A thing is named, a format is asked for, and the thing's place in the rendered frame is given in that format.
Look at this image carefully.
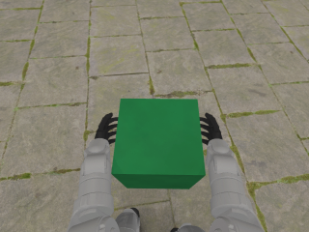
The right robot upper arm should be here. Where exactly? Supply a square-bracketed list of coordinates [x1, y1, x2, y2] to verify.
[209, 216, 264, 232]

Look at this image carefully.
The left robot forearm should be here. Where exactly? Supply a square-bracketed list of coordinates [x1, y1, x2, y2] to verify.
[67, 138, 114, 232]

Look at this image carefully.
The left robot hand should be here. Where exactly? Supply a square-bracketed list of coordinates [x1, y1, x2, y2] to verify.
[95, 112, 119, 145]

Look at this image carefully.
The left robot upper arm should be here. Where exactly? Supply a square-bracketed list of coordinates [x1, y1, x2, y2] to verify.
[68, 216, 120, 232]

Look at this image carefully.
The robot left shin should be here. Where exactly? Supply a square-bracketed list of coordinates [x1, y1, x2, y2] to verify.
[123, 209, 136, 214]

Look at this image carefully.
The right robot hand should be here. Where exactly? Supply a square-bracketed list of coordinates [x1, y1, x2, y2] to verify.
[199, 112, 223, 146]

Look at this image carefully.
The robot left foot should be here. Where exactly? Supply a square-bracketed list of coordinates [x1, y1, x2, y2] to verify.
[130, 207, 140, 218]

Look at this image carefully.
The carton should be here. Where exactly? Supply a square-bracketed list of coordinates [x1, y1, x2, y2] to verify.
[111, 99, 206, 189]

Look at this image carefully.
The right robot forearm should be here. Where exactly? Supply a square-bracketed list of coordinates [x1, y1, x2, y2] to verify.
[206, 138, 265, 232]

